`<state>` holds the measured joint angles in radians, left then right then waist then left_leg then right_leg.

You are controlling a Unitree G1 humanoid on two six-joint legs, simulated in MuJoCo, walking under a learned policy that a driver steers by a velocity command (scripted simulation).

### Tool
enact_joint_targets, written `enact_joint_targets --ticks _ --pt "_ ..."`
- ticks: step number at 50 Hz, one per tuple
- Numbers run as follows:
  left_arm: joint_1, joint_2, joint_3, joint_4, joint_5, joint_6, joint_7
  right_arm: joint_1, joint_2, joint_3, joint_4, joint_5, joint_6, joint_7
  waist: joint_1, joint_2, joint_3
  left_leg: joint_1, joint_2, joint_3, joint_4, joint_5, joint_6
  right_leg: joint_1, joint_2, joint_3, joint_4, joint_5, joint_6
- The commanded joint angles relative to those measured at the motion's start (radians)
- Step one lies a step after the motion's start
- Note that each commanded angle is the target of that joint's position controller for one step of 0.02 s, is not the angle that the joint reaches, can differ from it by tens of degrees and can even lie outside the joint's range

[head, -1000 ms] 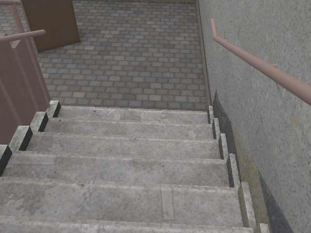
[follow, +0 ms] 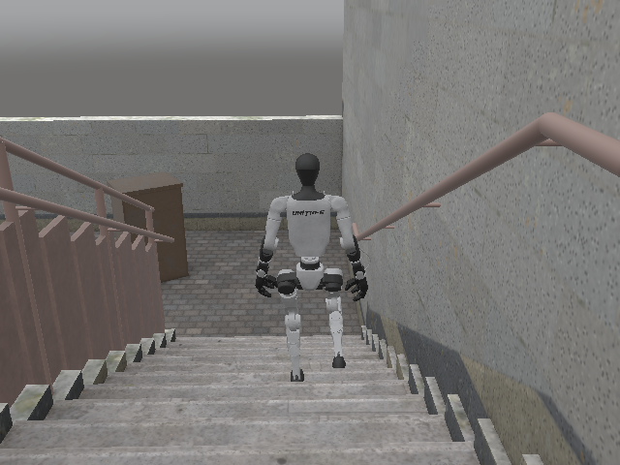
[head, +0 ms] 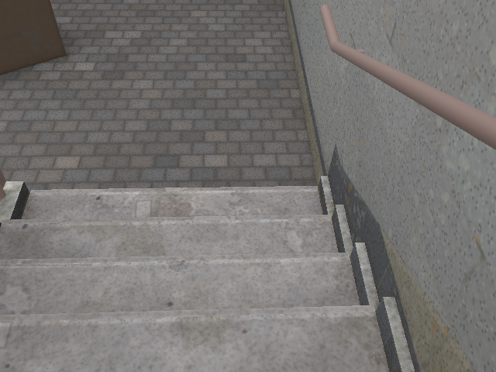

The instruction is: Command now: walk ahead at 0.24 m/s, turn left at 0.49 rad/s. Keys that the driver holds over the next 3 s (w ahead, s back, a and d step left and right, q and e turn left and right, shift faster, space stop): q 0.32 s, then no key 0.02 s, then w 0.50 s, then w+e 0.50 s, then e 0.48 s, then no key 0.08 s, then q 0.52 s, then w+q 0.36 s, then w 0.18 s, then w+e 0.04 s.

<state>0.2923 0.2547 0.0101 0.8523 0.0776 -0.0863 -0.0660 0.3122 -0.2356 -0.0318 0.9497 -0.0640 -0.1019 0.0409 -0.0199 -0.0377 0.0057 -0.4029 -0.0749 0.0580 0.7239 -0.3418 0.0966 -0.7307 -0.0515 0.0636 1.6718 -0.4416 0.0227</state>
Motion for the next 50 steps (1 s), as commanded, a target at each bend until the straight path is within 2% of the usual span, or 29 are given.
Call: enact_joint_targets --ticks 1,2,5,6,9,10,13,16,18,19,20,21,22,23,24,25,29,32,37,39,42,43,44,45,46,47,48,49,50 --pt "-0.018 0.022 0.010 -0.096 0.016 -0.002 0.058 -0.114 -0.047 0.018 -0.121 0.027 -0.012 0.006 0.086 0.089 -0.024 -0.153 0.304 -0.412 -0.308 0.575 0.333 -0.006 -0.087 0.014 -0.433 0.280 0.019" --pt "-0.023 -0.054 -0.019 -0.095 0.017 0.015 0.055 -0.097 -0.081 0.013 -0.117 0.013 -0.015 0.005 0.087 0.052 -0.088 -0.193 0.252 -0.360 -0.259 0.620 0.299 0.096 -0.073 -0.016 -0.452 0.352 0.039" --pt "0.077 0.028 -0.002 -0.073 0.009 0.012 0.008 -0.059 -0.206 -0.018 -0.167 -0.027 -0.034 -0.004 0.112 0.005 -0.101 -0.291 0.201 -0.298 -0.056 0.854 0.194 0.288 0.003 -0.092 -0.473 0.449 0.031" --pt "-0.061 0.044 -0.007 -0.111 0.032 0.014 -0.010 0.077 -0.099 0.003 -0.099 -0.010 -0.038 -0.030 -0.018 0.041 -0.103 0.008 0.196 -0.331 0.019 0.636 0.167 0.015 -0.044 0.039 -0.673 0.668 0.047" --pt "-0.343 0.014 -0.011 -0.207 0.045 0.031 0.001 0.434 -0.022 0.014 0.013 0.015 -0.025 -0.074 -0.163 0.131 -0.043 0.472 0.236 -0.598 0.195 0.517 0.198 -0.497 -0.049 0.086 -0.819 0.527 0.051" --pt "-0.338 -0.004 -0.023 -0.186 0.027 0.028 -0.015 0.363 0.029 0.022 -0.025 0.043 -0.019 -0.078 -0.155 0.030 -0.029 0.313 0.157 -0.506 0.220 0.308 0.160 -0.329 -0.051 0.081 -1.142 0.860 0.029" --pt "-0.203 -0.021 -0.019 -0.203 -0.015 0.045 -0.023 0.158 -0.111 0.006 -0.093 -0.016 0.012 -0.017 -0.018 0.107 0.018 -0.381 0.095 -0.487 0.141 -0.027 0.178 0.372 0.007 -0.047 -1.077 0.967 -0.014" --pt "-0.089 0.032 0.007 -0.174 -0.025 0.023 -0.010 0.191 -0.114 0.011 -0.097 0.058 0.010 -0.012 -0.020 0.070 0.037 -0.161 0.082 -0.619 0.296 0.098 0.175 0.395 0.005 -0.039 -1.405 0.866 -0.021" --pt "0.076 0.143 0.068 -0.147 -0.046 0.027 0.007 0.138 -0.135 0.019 -0.116 0.040 0.012 0.023 0.070 0.017 -0.045 -0.312 0.059 -0.555 0.564 0.220 0.093 0.751 -0.027 -0.063 -1.315 0.924 -0.134" --pt "0.129 0.232 0.091 -0.162 -0.059 0.031 -0.007 0.296 -0.026 0.034 -0.115 0.024 0.001 0.047 0.026 -0.213 -0.339 -0.588 -0.076 -0.300 0.993 -0.065 -0.040 1.185 -0.257 0.120 -1.047 1.203 -0.350" --pt "0.121 0.218 0.089 -0.164 -0.048 0.031 -0.041 0.347 -0.063 0.034 -0.147 0.011 0.014 0.056 0.067 -0.212 -0.428 -0.838 -0.112 -0.177 1.375 -0.616 -0.095 1.269 -0.391 0.325 -1.109 0.869 -0.455" --pt "0.175 0.196 0.082 -0.150 -0.023 0.031 -0.043 0.273 -0.071 0.026 -0.183 0.015 0.031 0.039 0.084 -0.062 -0.322 -0.958 -0.052 -0.154 1.540 -0.489 -0.113 1.150 -0.404 0.359 -1.157 0.652 -0.410" --pt "0.145 0.210 0.085 -0.107 -0.029 0.025 -0.069 0.263 -0.054 0.038 -0.200 0.009 0.041 0.033 0.061 -0.092 -0.171 -1.067 0.024 -0.170 1.485 -0.310 -0.145 0.976 -0.439 0.532 -1.330 -0.104 -0.369" --pt "0.147 0.108 0.049 -0.072 -0.075 0.008 -0.077 0.234 -0.025 0.044 -0.168 0.011 0.048 0.015 0.021 -0.065 -0.042 -1.001 0.079 -0.142 1.404 -0.248 -0.130 0.738 -0.344 0.444 -1.414 -0.243 -0.294" --pt "0.070 0.048 0.037 -0.077 -0.048 -0.001 -0.057 0.331 0.022 0.066 -0.138 0.006 0.062 0.004 -0.072 -0.006 -0.014 -0.798 0.127 -0.160 1.322 -0.180 -0.118 0.482 -0.342 0.373 -1.418 -0.169 -0.289" --pt "0.082 0.075 0.042 -0.067 -0.018 -0.009 -0.021 0.348 0.038 0.069 -0.140 0.019 0.071 0.010 -0.096 -0.020 0.030 -0.620 0.116 -0.091 1.342 -0.252 -0.129 0.270 -0.282 0.268 -1.470 -0.117 -0.291" --pt "0.181 0.058 0.022 0.030 0.020 -0.057 0.046 0.177 0.021 0.071 -0.215 -0.018 0.078 0.050 0.020 -0.011 0.046 -0.809 0.174 -0.090 1.087 0.131 -0.089 0.359 -0.203 0.226 -1.378 -0.184 -0.266" --pt "0.263 0.051 0.018 0.100 0.050 -0.067 0.042 0.113 0.020 0.083 -0.235 -0.010 0.071 0.048 0.067 0.029 0.059 -0.982 0.241 -0.160 0.795 0.386 -0.073 0.470 -0.267 0.286 -1.356 -0.216 -0.317" --pt "0.196 0.036 -0.001 0.105 0.008 -0.064 0.010 0.055 -0.018 0.057 -0.218 0.004 0.074 0.043 0.047 -0.037 0.084 -0.500 0.234 -0.061 0.534 0.472 -0.071 0.149 -0.244 0.162 -1.479 -0.189 -0.268" --pt "0.233 0.069 0.006 0.111 0.015 -0.066 0.022 0.000 -0.044 0.051 -0.234 -0.003 0.052 0.041 0.094 -0.032 0.060 -0.461 0.202 -0.027 0.428 0.351 -0.074 0.269 -0.251 0.160 -1.452 -0.210 -0.269" --pt "0.285 0.065 0.019 0.119 -0.020 -0.060 0.049 -0.100 -0.034 0.046 -0.276 0.020 0.034 0.010 0.137 -0.092 0.050 -0.286 0.150 0.014 0.066 0.217 -0.076 0.466 -0.285 0.148 -1.437 -0.230 -0.230" --pt "0.147 0.175 0.053 0.089 -0.129 0.006 0.072 -0.337 0.007 0.047 -0.380 0.108 0.049 -0.008 0.135 -0.126 0.013 -0.105 0.106 -0.006 -0.088 0.094 -0.117 0.394 -0.184 0.094 -1.391 -0.051 -0.187" --pt "0.138 0.171 0.056 0.079 -0.127 0.032 0.098 -0.252 0.008 0.051 -0.358 0.089 0.069 -0.016 0.084 -0.127 -0.030 -0.005 0.031 0.064 -0.129 -0.007 -0.132 0.435 -0.155 0.032 -1.317 0.063 -0.188" --pt "0.216 0.074 0.042 0.090 -0.006 -0.011 0.042 -0.037 -0.138 -0.005 -0.260 0.046 0.026 -0.004 0.072 -0.019 0.008 0.130 0.066 0.048 -0.091 0.255 -0.056 0.373 -0.250 0.103 -1.299 -0.116 -0.178" --pt "0.196 0.025 0.029 0.082 -0.018 -0.035 0.020 0.175 -0.176 -0.040 -0.202 0.016 0.000 -0.008 -0.055 0.049 -0.079 0.432 0.192 -0.134 -0.176 0.191 -0.029 0.190 -0.166 0.060 -1.027 -0.090 -0.125" --pt "0.312 -0.088 0.009 0.077 -0.015 -0.043 0.007 0.342 -0.271 -0.076 -0.144 -0.017 -0.009 -0.008 -0.041 0.276 -0.212 0.749 0.428 -0.345 -0.140 0.525 0.133 -0.043 -0.014 -0.051 -0.691 -0.158 -0.054" --pt "0.241 -0.082 0.019 0.008 -0.066 -0.079 0.015 0.517 -0.254 -0.062 -0.114 -0.044 -0.027 0.027 -0.141 0.332 -0.156 0.766 0.585 -0.847 -0.393 0.176 0.245 -0.347 0.157 0.112 -0.617 -0.164 -0.077" --pt "0.063 0.005 0.051 -0.003 -0.072 -0.065 0.032 0.507 -0.224 -0.079 -0.044 -0.047 -0.029 0.047 -0.164 0.216 0.123 0.587 0.494 -0.714 -0.455 -0.188 0.126 -0.514 0.112 0.195 -0.548 0.018 -0.123" --pt "0.063 -0.022 0.049 0.011 -0.066 -0.055 0.046 0.374 -0.171 -0.063 -0.056 0.006 -0.021 0.050 -0.100 0.190 0.130 0.466 0.456 -0.621 -0.458 -0.355 0.092 -0.521 0.095 0.173 -0.507 0.151 -0.144"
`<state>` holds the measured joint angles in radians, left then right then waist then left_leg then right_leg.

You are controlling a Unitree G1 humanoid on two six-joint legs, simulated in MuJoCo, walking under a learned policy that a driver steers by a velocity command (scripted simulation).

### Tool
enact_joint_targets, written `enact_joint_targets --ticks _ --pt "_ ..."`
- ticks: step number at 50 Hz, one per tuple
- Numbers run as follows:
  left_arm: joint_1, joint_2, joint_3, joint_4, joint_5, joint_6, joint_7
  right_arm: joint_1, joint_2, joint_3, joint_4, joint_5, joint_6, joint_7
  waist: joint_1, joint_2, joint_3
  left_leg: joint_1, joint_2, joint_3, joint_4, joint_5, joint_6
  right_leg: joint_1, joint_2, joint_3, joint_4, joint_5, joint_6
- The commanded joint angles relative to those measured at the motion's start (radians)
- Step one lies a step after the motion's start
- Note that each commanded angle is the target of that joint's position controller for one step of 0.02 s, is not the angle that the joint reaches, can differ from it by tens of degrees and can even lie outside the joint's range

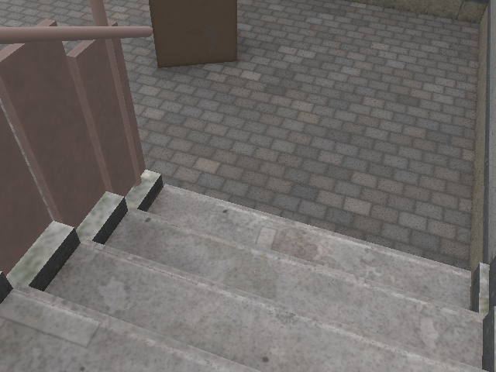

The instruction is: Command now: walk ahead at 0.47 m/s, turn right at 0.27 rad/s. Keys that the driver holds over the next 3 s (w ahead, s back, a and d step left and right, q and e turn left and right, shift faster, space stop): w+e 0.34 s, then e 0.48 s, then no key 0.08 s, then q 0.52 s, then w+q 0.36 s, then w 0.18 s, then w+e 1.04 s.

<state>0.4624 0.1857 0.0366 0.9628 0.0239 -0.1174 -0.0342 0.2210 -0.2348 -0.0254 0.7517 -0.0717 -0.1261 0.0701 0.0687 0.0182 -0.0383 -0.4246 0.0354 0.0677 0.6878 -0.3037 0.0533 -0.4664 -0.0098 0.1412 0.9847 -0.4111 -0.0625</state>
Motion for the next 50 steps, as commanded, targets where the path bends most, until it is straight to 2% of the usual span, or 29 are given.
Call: enact_joint_targets --ticks 1,3,5,8,9,11,13,15,18,21,24,26,29,32,34,36,37,38,39,40,41,42,43,44,45,46,47,48,50 --pt "-0.060 0.030 0.021 -0.076 -0.012 -0.014 0.024 0.363 -0.127 -0.058 0.115 0.038 0.006 0.014 -0.127 0.112 0.135 0.388 0.328 -0.520 -0.430 -0.338 0.135 -0.694 0.013 0.067 0.204 0.207 -0.062" --pt "-0.006 -0.061 -0.013 -0.052 0.032 -0.007 0.034 0.270 0.002 -0.012 0.104 0.005 0.026 -0.004 -0.050 0.059 0.125 0.201 0.308 -0.392 -0.446 -0.196 0.096 -0.563 -0.002 0.065 0.315 0.386 -0.056" --pt "-0.008 -0.058 -0.020 -0.070 0.027 -0.003 -0.017 0.159 0.047 0.005 0.088 -0.034 0.017 -0.023 -0.007 0.005 0.077 0.053 0.235 -0.190 -0.446 -0.008 0.046 -0.422 0.000 0.013 0.320 0.549 -0.054" --pt "-0.079 0.053 0.010 -0.107 0.026 -0.002 -0.092 0.112 -0.010 -0.010 0.145 -0.038 -0.012 -0.046 0.000 0.034 0.079 -0.097 0.199 -0.036 -0.431 0.086 0.002 -0.284 0.000 -0.065 0.327 0.641 -0.041" --pt "-0.129 0.057 0.009 -0.133 0.025 -0.002 -0.096 0.142 -0.036 -0.013 0.176 -0.047 -0.018 -0.051 -0.014 0.030 0.086 -0.064 0.213 -0.036 -0.418 0.082 0.012 -0.316 -0.003 -0.059 0.315 0.646 -0.036" --pt "-0.185 0.058 0.008 -0.147 0.033 0.004 -0.078 0.291 -0.005 0.001 0.266 -0.042 -0.036 -0.066 -0.067 0.030 0.110 0.217 0.255 -0.080 -0.382 0.131 0.028 -0.490 -0.019 0.083 0.078 0.793 -0.023" --pt "-0.217 0.052 0.004 -0.139 0.033 0.022 -0.046 0.439 0.025 0.014 0.354 -0.063 -0.035 -0.070 -0.111 0.061 0.119 0.494 0.323 -0.161 -0.350 0.161 0.086 -0.701 -0.024 0.146 -0.015 0.799 -0.028" --pt "-0.275 0.043 0.001 -0.135 0.031 0.032 -0.037 0.454 0.021 0.017 0.372 -0.075 -0.030 -0.064 -0.120 0.047 0.146 0.565 0.331 -0.169 -0.354 0.183 0.101 -0.758 -0.022 0.146 -0.074 0.788 -0.043" --pt "-0.296 0.018 -0.004 -0.108 0.026 0.031 -0.039 0.509 0.116 0.056 0.393 -0.073 -0.025 -0.069 -0.146 0.017 0.173 0.425 0.276 -0.014 -0.335 0.252 0.097 -0.544 -0.043 0.050 -0.238 0.989 -0.030" --pt "-0.333 0.003 -0.003 -0.140 0.015 0.041 -0.068 0.474 0.082 0.058 0.392 -0.067 -0.016 -0.073 -0.120 0.017 0.194 0.262 0.249 0.103 -0.300 0.417 0.053 -0.292 -0.072 -0.064 -0.218 0.895 -0.006" --pt "-0.469 0.021 0.000 -0.198 0.046 0.053 -0.078 0.473 0.056 0.058 0.399 -0.031 -0.026 -0.113 -0.149 0.040 0.209 0.370 0.260 0.120 -0.223 0.439 0.034 -0.328 -0.119 -0.103 -0.323 0.748 -0.002" --pt "-0.480 0.009 -0.007 -0.188 0.056 0.070 -0.074 0.514 0.094 0.060 0.397 -0.015 -0.018 -0.147 -0.183 0.023 0.201 0.445 0.259 0.113 -0.135 0.373 0.043 -0.341 -0.135 -0.129 -0.454 0.748 0.013" --pt "-0.489 0.016 -0.006 -0.168 0.075 0.074 -0.076 0.501 0.071 0.042 0.381 0.015 -0.003 -0.180 -0.216 0.030 0.214 0.402 0.265 0.107 -0.069 0.249 0.029 -0.249 -0.126 -0.197 -0.580 0.749 0.018" --pt "-0.516 0.010 -0.014 -0.131 0.085 0.082 -0.068 0.580 0.028 0.013 0.421 -0.006 0.036 -0.191 -0.242 -0.005 0.206 0.484 0.320 0.069 0.012 0.282 0.024 -0.216 -0.123 -0.209 -0.713 0.666 0.009" --pt "-0.477 0.030 -0.005 -0.091 0.080 0.066 -0.053 0.596 -0.021 -0.005 0.437 -0.035 0.048 -0.175 -0.225 -0.003 0.161 0.460 0.289 0.108 0.122 0.387 0.000 -0.036 -0.079 -0.249 -0.734 0.627 -0.006" --pt "-0.096 0.165 0.061 0.031 0.059 0.024 -0.014 0.437 -0.014 0.010 0.400 -0.065 0.071 -0.089 -0.020 -0.107 -0.060 0.067 0.170 0.188 0.556 0.094 -0.075 0.688 -0.070 -0.313 -0.689 1.052 -0.082" --pt "0.126 0.319 0.096 0.056 0.046 0.030 0.002 0.479 0.110 0.044 0.337 -0.035 0.068 -0.035 -0.010 -0.284 -0.397 -0.303 0.039 0.191 0.979 -0.541 -0.175 1.308 -0.250 -0.097 -0.313 1.579 -0.288" --pt "0.297 0.351 0.118 0.084 0.058 0.046 0.000 0.268 0.019 0.022 0.199 0.024 0.047 -0.003 0.121 -0.215 -0.595 -0.461 0.034 0.063 1.269 -0.676 -0.203 1.470 -0.393 0.129 -0.308 1.668 -0.413" --pt "0.283 0.294 0.113 0.053 0.050 0.045 0.015 0.096 -0.012 0.009 0.129 0.069 0.011 -0.007 0.147 -0.155 -0.445 -0.682 0.075 -0.002 1.317 -0.663 -0.209 1.353 -0.456 0.226 -0.372 1.464 -0.437" --pt "0.148 0.257 0.105 -0.002 0.043 0.044 0.022 -0.018 -0.053 0.002 0.077 0.081 -0.013 -0.045 0.111 -0.042 -0.267 -0.689 0.143 -0.046 1.262 -0.666 -0.190 1.014 -0.444 0.172 -0.427 1.241 -0.395" --pt "0.001 0.196 0.080 -0.052 0.036 0.038 0.008 -0.030 -0.065 0.002 0.049 0.064 -0.017 -0.075 0.015 0.001 -0.139 -0.638 0.164 -0.053 1.143 -0.616 -0.160 0.710 -0.427 0.142 -0.486 1.092 -0.385" --pt "-0.078 0.092 0.042 -0.057 0.057 0.035 0.004 0.025 -0.063 -0.004 0.060 0.029 -0.005 -0.096 -0.089 0.064 -0.006 -0.401 0.208 -0.097 0.939 -0.506 -0.134 0.298 -0.400 0.046 -0.503 1.065 -0.318" --pt "-0.221 0.049 0.016 -0.122 0.030 0.010 0.015 0.168 0.019 0.014 0.100 0.004 0.011 -0.106 -0.193 0.030 0.064 -0.224 0.192 -0.133 0.683 -0.182 -0.099 -0.009 -0.302 -0.034 -0.582 0.909 -0.262" --pt "-0.229 0.110 0.034 -0.141 0.019 -0.003 0.012 0.205 0.008 0.005 0.101 0.010 0.031 -0.104 -0.223 -0.069 0.099 -0.142 0.103 -0.046 0.750 -0.111 -0.094 -0.169 -0.253 -0.052 -0.605 0.913 -0.282" --pt "-0.289 0.163 0.038 -0.193 0.010 -0.024 0.004 0.267 0.014 0.008 0.134 0.025 0.039 -0.083 -0.212 -0.060 0.042 -0.061 0.072 -0.061 0.567 0.104 -0.085 -0.255 -0.230 -0.080 -0.630 0.752 -0.298" --pt "-0.280 0.201 0.047 -0.208 0.020 -0.024 -0.005 0.291 0.009 0.004 0.154 0.013 0.048 -0.055 -0.216 -0.052 0.044 -0.028 0.057 -0.041 0.488 0.177 -0.091 -0.293 -0.227 -0.067 -0.634 0.699 -0.298" --pt "-0.245 0.143 0.018 -0.174 0.042 -0.018 -0.020 0.328 0.032 0.014 0.194 0.009 0.054 -0.026 -0.237 -0.070 0.006 0.039 0.077 -0.056 0.464 0.301 -0.088 -0.305 -0.210 -0.089 -0.583 0.663 -0.251" --pt "-0.242 0.092 0.001 -0.151 0.036 -0.012 -0.040 0.376 0.045 0.018 0.229 0.006 0.063 -0.002 -0.256 -0.074 0.011 0.101 0.089 -0.058 0.404 0.349 -0.103 -0.321 -0.192 -0.117 -0.544 0.637 -0.196" --pt "-0.371 0.114 -0.019 -0.159 0.046 -0.004 -0.066 0.454 0.025 0.003 0.265 -0.007 0.053 0.041 -0.318 -0.086 -0.005 0.344 0.040 -0.022 0.539 0.434 -0.139 -0.459 -0.146 -0.173 -0.409 0.688 -0.087"
Over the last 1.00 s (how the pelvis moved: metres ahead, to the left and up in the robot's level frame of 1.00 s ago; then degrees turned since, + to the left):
0.25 0.07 -0.15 17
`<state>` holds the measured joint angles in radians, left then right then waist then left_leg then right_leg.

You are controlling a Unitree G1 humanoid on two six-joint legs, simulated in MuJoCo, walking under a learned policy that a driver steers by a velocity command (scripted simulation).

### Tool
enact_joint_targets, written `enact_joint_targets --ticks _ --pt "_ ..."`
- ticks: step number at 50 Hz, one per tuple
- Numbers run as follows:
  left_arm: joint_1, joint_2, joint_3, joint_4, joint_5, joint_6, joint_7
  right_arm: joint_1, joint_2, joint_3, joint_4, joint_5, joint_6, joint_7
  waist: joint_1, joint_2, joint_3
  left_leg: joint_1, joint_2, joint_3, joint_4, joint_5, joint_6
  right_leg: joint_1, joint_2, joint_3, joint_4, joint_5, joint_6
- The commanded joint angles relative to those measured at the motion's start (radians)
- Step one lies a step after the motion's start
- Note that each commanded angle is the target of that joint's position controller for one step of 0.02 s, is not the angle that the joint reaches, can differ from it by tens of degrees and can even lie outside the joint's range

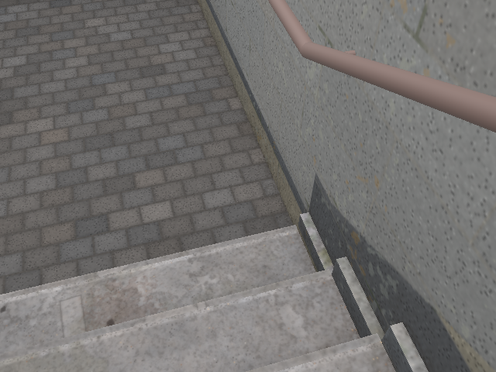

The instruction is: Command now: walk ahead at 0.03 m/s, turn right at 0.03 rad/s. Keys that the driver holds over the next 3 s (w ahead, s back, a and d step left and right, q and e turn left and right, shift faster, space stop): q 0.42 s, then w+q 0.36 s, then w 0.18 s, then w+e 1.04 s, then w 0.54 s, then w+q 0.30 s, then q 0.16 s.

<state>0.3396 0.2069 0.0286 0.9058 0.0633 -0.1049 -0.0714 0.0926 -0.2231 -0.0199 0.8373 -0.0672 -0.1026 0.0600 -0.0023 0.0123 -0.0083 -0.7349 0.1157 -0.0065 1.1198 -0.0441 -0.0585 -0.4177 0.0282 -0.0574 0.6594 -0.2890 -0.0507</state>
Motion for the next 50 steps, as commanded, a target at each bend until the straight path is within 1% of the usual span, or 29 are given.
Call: enact_joint_targets --ticks 1,2,3,4,5,6,7,8,9,10,13,14,16,20,22,23,24,25,26,28,30,32,37,39,40,42,44,47,50 --pt "-0.230 0.097 0.018 -0.108 -0.113 0.039 0.051 0.465 0.018 0.008 0.158 0.054 0.061 -0.043 -0.170 -0.111 -0.221 0.616 -0.090 0.081 -0.158 0.009 -0.004 -0.174 -0.213 0.014 -0.108 0.547 -0.068" --pt "-0.290 0.126 -0.018 -0.108 -0.021 0.017 -0.007 0.315 -0.097 -0.035 0.090 0.020 0.019 0.013 -0.174 -0.064 0.044 0.602 -0.045 0.072 -0.070 0.043 -0.033 -0.321 -0.245 0.091 0.045 0.631 -0.052" --pt "-0.290 0.169 0.002 -0.096 -0.035 0.019 -0.026 0.314 -0.112 -0.041 0.093 0.036 0.003 0.018 -0.165 -0.017 -0.049 0.596 -0.062 0.081 -0.225 0.044 -0.018 -0.199 -0.233 0.056 0.085 0.532 -0.027" --pt "-0.071 0.238 0.056 -0.114 -0.044 0.038 0.002 0.124 -0.235 -0.051 0.030 0.042 -0.012 0.009 0.055 0.087 -0.100 0.469 -0.065 0.012 -0.360 0.324 0.085 -0.017 -0.128 -0.017 0.104 0.274 -0.007" --pt "0.014 0.304 0.087 -0.133 -0.064 0.047 0.047 -0.077 -0.307 -0.071 -0.055 0.037 -0.020 -0.014 0.124 0.180 -0.111 0.343 -0.009 -0.116 -0.501 0.406 0.193 0.046 -0.062 -0.071 0.147 0.015 -0.002" --pt "-0.064 0.282 0.095 -0.145 -0.058 0.044 0.088 -0.115 -0.267 -0.066 -0.071 0.035 -0.025 -0.034 0.096 0.176 -0.123 0.354 0.009 -0.131 -0.555 0.414 0.275 0.025 -0.014 -0.133 0.221 -0.122 0.008" --pt "-0.125 0.203 0.069 -0.163 -0.034 0.046 0.105 0.000 -0.236 -0.073 -0.050 0.056 -0.028 -0.048 0.038 0.106 -0.126 0.398 0.034 -0.193 -0.605 0.446 0.335 -0.031 0.002 -0.131 0.316 -0.189 0.004" --pt "-0.173 0.173 0.066 -0.228 -0.034 0.048 0.113 0.175 -0.264 -0.074 -0.038 0.050 -0.030 -0.042 -0.028 0.359 -0.177 0.474 0.205 -0.576 -0.721 0.355 0.491 -0.134 0.062 -0.025 0.385 -0.402 0.045" --pt "-0.231 0.142 0.059 -0.221 -0.035 0.060 0.112 0.292 -0.204 -0.069 0.003 0.022 -0.032 -0.047 -0.115 0.227 -0.096 0.512 0.292 -0.667 -0.743 0.346 0.536 -0.254 0.036 0.091 0.588 -0.432 0.075" --pt "-0.270 0.064 0.026 -0.243 -0.023 0.074 0.110 0.271 -0.192 -0.068 0.011 0.033 -0.032 -0.059 -0.108 0.115 -0.073 0.570 0.270 -0.604 -0.666 0.332 0.472 -0.355 0.016 0.164 0.631 -0.417 0.094" --pt "-0.299 0.056 -0.001 -0.276 0.019 0.080 0.109 0.246 -0.111 -0.043 -0.028 0.039 0.001 -0.071 -0.087 0.021 -0.159 0.672 0.137 -0.450 -0.563 0.314 0.330 -0.372 -0.029 0.108 0.294 -0.217 0.154" --pt "-0.257 0.047 -0.009 -0.266 0.012 0.080 0.110 0.200 -0.123 -0.044 -0.055 0.020 0.007 -0.061 -0.051 0.098 -0.164 0.542 0.112 -0.404 -0.597 0.330 0.338 -0.228 -0.016 0.068 0.306 -0.197 0.161" --pt "-0.199 0.083 -0.005 -0.277 -0.010 0.085 0.087 0.095 -0.187 -0.056 -0.120 -0.012 0.021 -0.029 0.000 0.078 -0.146 0.349 0.071 -0.328 -0.612 0.329 0.334 -0.027 0.012 0.032 0.303 -0.113 0.142" --pt "-0.170 0.118 0.006 -0.299 -0.048 0.105 0.079 0.167 -0.220 -0.080 -0.094 0.017 0.021 -0.019 -0.039 0.134 -0.114 0.418 0.110 -0.430 -0.636 0.244 0.349 0.041 0.009 0.062 0.049 -0.099 0.101" --pt "-0.094 0.138 0.030 -0.297 -0.038 0.096 0.070 0.169 -0.203 -0.087 -0.080 0.019 0.037 -0.016 0.010 0.058 -0.114 0.348 0.058 -0.407 -0.574 -0.018 0.320 0.244 0.009 0.056 -0.237 0.099 0.038" --pt "-0.013 0.175 0.054 -0.266 -0.011 0.086 0.074 0.208 -0.154 -0.082 -0.066 0.000 0.042 -0.007 0.023 0.021 -0.120 0.161 -0.013 -0.345 -0.467 -0.371 0.263 0.436 -0.080 0.117 -0.209 0.161 -0.058" --pt "0.117 0.295 0.091 -0.244 0.010 0.055 0.085 0.234 -0.066 -0.060 -0.132 0.017 0.046 -0.005 0.035 -0.235 -0.131 -0.156 -0.212 -0.156 -0.135 -0.599 0.111 0.603 -0.390 0.529 -0.327 0.252 -0.365" --pt "0.089 0.219 0.071 -0.238 0.071 0.038 0.078 0.208 -0.060 -0.039 -0.124 -0.001 0.053 -0.013 0.062 -0.076 -0.018 -0.342 -0.105 -0.326 -0.044 -0.471 0.093 0.526 -0.542 0.706 -0.446 -0.108 -0.416" --pt "0.029 0.135 0.038 -0.245 0.009 0.034 0.066 0.113 -0.097 -0.054 -0.105 -0.007 0.058 -0.041 0.036 0.038 0.033 -0.368 -0.119 -0.328 -0.003 -0.359 0.091 0.472 -0.468 0.665 -0.488 -0.267 -0.361" --pt "-0.070 -0.005 -0.013 -0.215 -0.025 0.018 0.032 0.214 -0.112 -0.068 -0.036 -0.001 0.048 -0.054 -0.036 -0.079 0.013 -0.281 -0.124 -0.270 0.100 -0.171 0.080 0.384 -0.299 0.392 -0.445 -0.131 -0.208" --pt "-0.065 0.010 -0.014 -0.180 -0.002 0.011 0.034 0.248 -0.078 -0.049 0.002 -0.021 0.037 0.002 -0.053 -0.038 -0.004 -0.169 -0.103 -0.165 0.191 -0.052 0.093 0.262 -0.225 0.200 -0.421 0.068 -0.146" --pt "0.011 0.071 -0.002 -0.113 0.040 0.003 0.037 0.239 -0.069 -0.046 0.011 -0.008 0.028 0.052 -0.024 -0.004 0.019 -0.176 -0.078 -0.159 0.229 0.045 0.099 0.201 -0.224 0.147 -0.393 0.097 -0.154" --pt "0.173 0.035 -0.026 0.035 0.050 -0.023 0.036 0.153 -0.070 -0.029 -0.010 0.002 0.018 0.010 0.018 -0.094 0.018 -0.312 0.002 -0.150 0.101 0.104 0.086 0.362 -0.309 0.123 -0.367 0.314 -0.240" --pt "0.235 0.014 -0.041 0.080 0.048 -0.019 0.053 0.071 -0.033 -0.012 -0.034 -0.007 0.027 0.007 0.053 -0.092 0.000 -0.339 0.017 -0.092 0.035 0.121 0.083 0.443 -0.310 0.064 -0.332 0.426 -0.225" --pt "0.293 -0.040 -0.058 0.129 0.060 -0.017 0.076 0.029 -0.016 -0.004 -0.039 -0.006 0.031 0.004 0.084 -0.060 0.018 -0.408 0.049 -0.176 -0.117 0.273 0.077 0.541 -0.306 0.077 -0.290 0.348 -0.190" --pt "0.462 -0.035 -0.065 0.188 0.036 -0.016 0.096 -0.043 0.013 0.001 -0.044 -0.009 0.035 0.013 0.148 -0.091 0.086 -0.444 0.015 -0.107 -0.307 0.415 0.081 0.590 -0.296 0.087 -0.258 0.315 -0.187" --pt "0.432 -0.066 -0.084 0.189 0.036 -0.021 0.086 -0.070 0.024 0.007 -0.048 -0.005 0.045 0.022 0.117 -0.046 0.133 -0.344 0.042 -0.124 -0.435 0.515 0.094 0.474 -0.312 0.065 -0.241 0.292 -0.197" --pt "0.373 0.003 -0.072 0.185 0.046 -0.011 0.046 -0.071 0.036 0.018 -0.064 -0.019 0.076 0.032 0.085 -0.077 0.197 0.091 0.005 0.002 -0.470 0.532 0.128 0.113 -0.285 -0.017 -0.284 0.073 -0.173" --pt "0.415 -0.004 -0.064 0.254 0.028 -0.023 0.056 -0.164 0.028 0.025 -0.107 -0.023 0.087 0.027 0.097 -0.044 0.266 0.017 0.011 -0.045 -0.598 0.326 0.124 0.298 -0.327 0.062 -0.227 0.128 -0.172"
Over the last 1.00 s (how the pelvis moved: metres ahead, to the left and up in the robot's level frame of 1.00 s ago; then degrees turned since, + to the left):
0.36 -0.11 -0.16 -32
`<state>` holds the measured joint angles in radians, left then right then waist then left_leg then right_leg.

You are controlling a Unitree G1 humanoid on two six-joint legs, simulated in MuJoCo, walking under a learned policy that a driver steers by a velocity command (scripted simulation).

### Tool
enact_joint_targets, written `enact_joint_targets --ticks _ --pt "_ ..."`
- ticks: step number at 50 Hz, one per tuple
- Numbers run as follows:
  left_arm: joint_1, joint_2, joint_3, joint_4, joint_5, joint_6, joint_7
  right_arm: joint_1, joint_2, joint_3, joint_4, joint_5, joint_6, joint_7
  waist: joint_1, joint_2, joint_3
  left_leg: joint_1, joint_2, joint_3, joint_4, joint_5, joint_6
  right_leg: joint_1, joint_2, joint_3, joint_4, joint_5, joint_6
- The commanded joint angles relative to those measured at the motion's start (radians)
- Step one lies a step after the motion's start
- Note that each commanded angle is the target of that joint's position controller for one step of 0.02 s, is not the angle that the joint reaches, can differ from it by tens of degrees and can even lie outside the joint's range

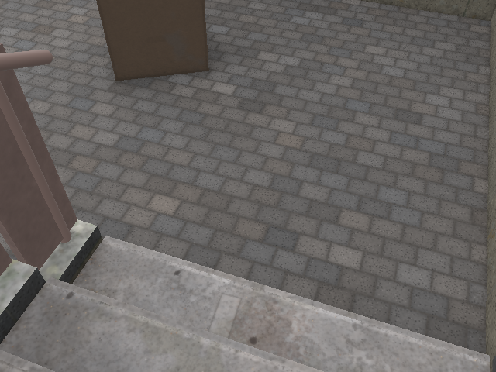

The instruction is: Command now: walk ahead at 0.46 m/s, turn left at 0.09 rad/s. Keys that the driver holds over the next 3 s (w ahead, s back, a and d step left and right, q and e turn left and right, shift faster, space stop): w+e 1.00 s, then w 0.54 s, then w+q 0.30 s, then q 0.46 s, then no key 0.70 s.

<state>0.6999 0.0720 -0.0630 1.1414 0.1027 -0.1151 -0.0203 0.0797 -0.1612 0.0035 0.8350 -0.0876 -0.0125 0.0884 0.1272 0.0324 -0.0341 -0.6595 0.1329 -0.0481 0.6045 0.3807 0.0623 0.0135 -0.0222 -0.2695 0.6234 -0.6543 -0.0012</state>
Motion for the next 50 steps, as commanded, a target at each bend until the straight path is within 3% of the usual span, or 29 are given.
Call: enact_joint_targets --ticks 1,2,3,4,7,8,9,10,11,12,14,15,17,19,23,26,28,31,34,36,38,39,40,41,42,44,47,48,50 --pt "0.063 0.134 0.038 0.029 -0.021 -0.005 0.016 -0.169 -0.048 0.005 -0.097 0.002 -0.008 -0.003 -0.018 -0.049 0.292 -0.073 -0.007 0.006 -0.157 -0.133 -0.002 -0.070 -0.265 0.292 -0.143 0.475 -0.218" --pt "-0.074 0.198 0.071 -0.037 -0.124 0.034 0.046 -0.264 -0.119 -0.035 -0.061 0.117 -0.022 -0.050 0.037 -0.014 0.352 0.042 -0.072 0.136 -0.196 0.028 -0.043 -0.175 -0.159 0.208 -0.039 0.511 -0.153" --pt "-0.040 0.180 0.068 -0.027 -0.126 0.063 0.062 -0.238 -0.077 -0.019 -0.047 0.126 -0.029 -0.065 0.049 -0.031 0.290 0.174 -0.076 0.124 -0.216 0.049 -0.053 -0.199 -0.150 0.216 0.047 0.531 -0.149" --pt "0.094 0.129 0.050 0.060 0.029 0.054 0.020 -0.144 0.001 0.019 -0.020 -0.011 -0.017 -0.016 -0.010 -0.098 0.151 0.272 0.019 -0.026 -0.179 -0.053 0.001 -0.171 -0.277 0.332 -0.027 0.479 -0.165" --pt "-0.055 0.229 0.094 0.028 0.017 0.064 -0.048 0.242 -0.214 -0.085 0.141 0.002 -0.048 -0.020 -0.207 0.068 0.030 0.727 -0.034 0.114 -0.368 -0.051 0.007 -0.216 -0.121 0.225 0.475 0.487 -0.097" --pt "0.144 0.106 0.062 0.089 0.046 0.072 -0.077 0.419 -0.284 -0.096 0.190 -0.019 -0.049 -0.018 -0.172 0.153 -0.162 1.133 0.088 0.025 -0.144 0.299 0.087 -0.439 -0.091 0.245 0.758 0.162 -0.048" --pt "0.354 -0.021 0.039 0.108 -0.002 0.054 -0.097 0.561 -0.341 -0.104 0.211 -0.024 -0.058 -0.015 -0.137 0.275 -0.458 1.480 0.238 -0.056 0.195 0.850 0.213 -0.578 -0.009 0.249 1.181 -0.138 -0.010" --pt "0.120 0.076 0.059 0.013 -0.036 0.031 -0.112 0.628 -0.269 -0.101 0.247 -0.026 -0.052 -0.008 -0.272 0.196 -0.388 1.449 0.305 -0.247 0.044 0.548 0.268 -0.817 0.026 0.274 1.316 -0.146 -0.007" --pt "-0.141 0.141 0.079 -0.076 -0.065 0.014 -0.100 0.544 -0.289 -0.116 0.261 -0.002 -0.046 -0.014 -0.287 0.120 -0.157 1.200 0.291 -0.156 -0.044 0.312 0.229 -0.955 -0.031 0.278 1.345 -0.097 -0.027" --pt "-0.202 0.156 0.083 -0.097 -0.066 0.000 -0.077 0.421 -0.231 -0.100 0.221 0.017 -0.043 -0.019 -0.253 0.018 -0.093 0.984 0.286 -0.134 -0.106 0.108 0.244 -0.933 -0.068 0.321 1.261 -0.016 -0.040" --pt "-0.249 0.108 0.081 -0.140 -0.069 -0.011 -0.063 0.329 -0.162 -0.073 0.215 -0.025 -0.040 -0.032 -0.138 0.006 0.069 0.606 0.263 -0.060 -0.136 0.205 0.158 -0.794 -0.116 0.379 0.994 0.176 -0.085" --pt "-0.245 0.080 0.079 -0.140 -0.044 -0.014 -0.056 0.274 -0.057 -0.043 0.191 -0.016 -0.066 -0.060 -0.095 -0.029 0.073 0.481 0.205 -0.030 -0.200 0.007 0.114 -0.708 -0.150 0.434 0.730 0.398 -0.108" --pt "-0.256 0.062 0.090 -0.119 -0.030 0.001 -0.065 0.307 -0.029 -0.021 0.192 0.004 -0.100 -0.073 -0.100 -0.009 0.107 0.373 0.196 0.009 -0.324 -0.106 0.177 -0.660 -0.135 0.432 0.560 0.537 -0.122" --pt "-0.304 0.047 0.084 -0.155 -0.017 0.023 -0.065 0.348 -0.058 -0.019 0.215 -0.017 -0.117 -0.070 -0.077 0.020 0.112 0.398 0.233 0.005 -0.320 -0.006 0.248 -0.714 -0.150 0.424 0.498 0.576 -0.111" --pt "-0.464 0.094 0.062 -0.234 -0.008 0.028 -0.089 0.441 -0.017 0.020 0.257 -0.027 -0.129 -0.096 -0.134 -0.027 0.128 0.543 0.167 0.114 -0.202 -0.199 0.147 -0.846 -0.172 0.441 0.195 0.991 -0.096" --pt "-0.537 0.155 0.065 -0.259 -0.023 0.044 -0.086 0.427 -0.046 0.042 0.235 -0.051 -0.122 -0.082 -0.130 0.002 0.124 0.228 0.052 0.243 -0.139 -0.471 0.098 -0.448 -0.095 0.306 0.105 1.217 -0.104" --pt "-0.632 0.213 0.078 -0.301 -0.011 0.047 -0.080 0.510 -0.060 0.045 0.261 -0.037 -0.124 -0.085 -0.159 -0.018 0.216 0.373 0.123 0.185 -0.084 -0.488 0.096 -0.581 -0.110 0.314 0.019 1.079 -0.102" --pt "-0.778 0.172 0.057 -0.327 0.007 0.055 -0.078 0.640 -0.105 0.018 0.326 -0.011 -0.089 -0.117 -0.249 -0.034 0.267 0.629 0.159 0.142 0.000 -0.444 0.079 -0.698 -0.110 0.273 -0.193 0.921 -0.081" --pt "-0.697 0.197 0.075 -0.267 0.000 0.046 -0.055 0.623 -0.125 -0.006 0.329 -0.026 -0.063 -0.102 -0.222 -0.046 0.199 0.607 0.148 0.189 0.178 -0.225 0.073 -0.455 -0.054 0.180 -0.197 0.830 -0.076" --pt "-0.270 0.321 0.150 -0.121 -0.015 0.022 -0.042 0.517 -0.158 -0.017 0.307 -0.064 -0.054 -0.050 -0.031 -0.100 0.077 0.312 0.087 0.259 0.566 -0.307 0.001 0.135 0.004 0.116 -0.213 1.019 -0.134" --pt "0.119 0.448 0.193 -0.009 0.001 0.046 -0.041 0.619 -0.056 -0.005 0.238 -0.011 -0.078 0.013 0.029 -0.283 -0.438 -0.107 -0.090 0.157 1.318 -1.222 -0.139 0.903 -0.274 0.549 0.097 1.648 -0.468" --pt "0.189 0.387 0.184 0.029 -0.003 0.029 -0.030 0.246 -0.141 -0.034 0.087 0.043 -0.109 0.001 0.165 -0.185 -0.216 -0.435 -0.126 0.105 1.374 -1.259 -0.162 0.820 -0.293 0.683 -0.039 1.370 -0.463" --pt "0.115 0.336 0.170 0.013 -0.029 0.003 -0.021 0.034 -0.142 -0.034 -0.018 0.057 -0.135 -0.033 0.164 -0.126 -0.117 -0.527 -0.089 0.064 1.311 -1.243 -0.141 0.651 -0.277 0.646 -0.091 1.071 -0.423" --pt "-0.077 0.209 0.129 -0.046 -0.047 0.002 -0.029 0.033 -0.117 -0.024 -0.037 0.042 -0.135 -0.054 0.049 0.002 -0.047 -0.456 -0.017 -0.008 1.069 -1.079 -0.078 0.404 -0.278 0.652 -0.150 0.766 -0.364" --pt "-0.190 0.177 0.107 -0.087 -0.016 0.003 -0.041 0.071 -0.129 -0.037 -0.027 0.036 -0.134 -0.078 -0.054 0.013 0.061 -0.317 0.009 -0.024 0.977 -1.011 -0.046 0.061 -0.291 0.686 -0.174 0.731 -0.403" --pt "-0.449 0.122 0.059 -0.198 -0.026 -0.023 -0.045 0.232 -0.050 -0.018 0.065 -0.003 -0.105 -0.098 -0.189 0.030 0.170 0.084 0.055 -0.078 0.500 -0.608 -0.022 -0.608 -0.232 0.566 -0.280 0.737 -0.382" --pt "-0.411 0.258 0.084 -0.231 -0.024 -0.035 -0.053 0.343 0.012 0.021 0.038 0.000 -0.074 -0.081 -0.246 -0.079 0.075 0.399 -0.066 0.058 0.537 -0.385 -0.064 -0.923 -0.074 0.487 -0.090 0.655 -0.348" --pt "-0.326 0.208 0.072 -0.219 0.012 -0.048 -0.035 0.269 0.000 0.026 0.043 -0.019 -0.077 -0.060 -0.168 -0.006 0.049 0.224 -0.042 -0.066 0.393 -0.104 -0.083 -0.764 -0.039 0.522 -0.007 0.534 -0.325" --pt "-0.205 0.172 0.069 -0.201 -0.024 -0.048 -0.009 0.094 -0.086 0.020 -0.030 -0.002 -0.069 -0.055 -0.072 -0.006 0.022 0.069 -0.039 -0.068 0.143 -0.029 -0.112 -0.558 -0.026 0.578 0.134 0.329 -0.286"
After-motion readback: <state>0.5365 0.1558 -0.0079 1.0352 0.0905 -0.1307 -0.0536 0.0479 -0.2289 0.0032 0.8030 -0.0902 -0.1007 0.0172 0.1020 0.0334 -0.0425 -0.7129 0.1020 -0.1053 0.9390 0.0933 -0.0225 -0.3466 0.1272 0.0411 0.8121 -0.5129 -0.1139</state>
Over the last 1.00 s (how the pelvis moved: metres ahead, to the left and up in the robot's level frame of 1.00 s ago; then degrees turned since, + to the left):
0.17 0.06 -0.03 28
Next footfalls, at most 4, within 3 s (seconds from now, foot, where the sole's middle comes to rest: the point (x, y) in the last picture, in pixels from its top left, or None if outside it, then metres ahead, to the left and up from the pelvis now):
0.14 left None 0.22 0.15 -0.89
0.72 right None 0.50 -0.15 -1.04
1.16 left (300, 331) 0.86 -0.06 -1.20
1.56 right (371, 334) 0.88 -0.32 -1.20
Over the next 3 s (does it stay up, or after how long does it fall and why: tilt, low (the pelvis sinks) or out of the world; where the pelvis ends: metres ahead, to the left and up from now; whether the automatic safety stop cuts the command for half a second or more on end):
stays up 1.25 -0.32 -0.59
